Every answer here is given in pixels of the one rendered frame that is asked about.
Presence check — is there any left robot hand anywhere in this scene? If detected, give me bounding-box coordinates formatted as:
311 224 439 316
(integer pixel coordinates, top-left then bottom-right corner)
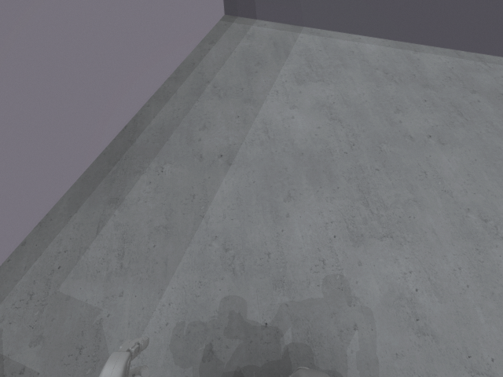
99 337 154 377

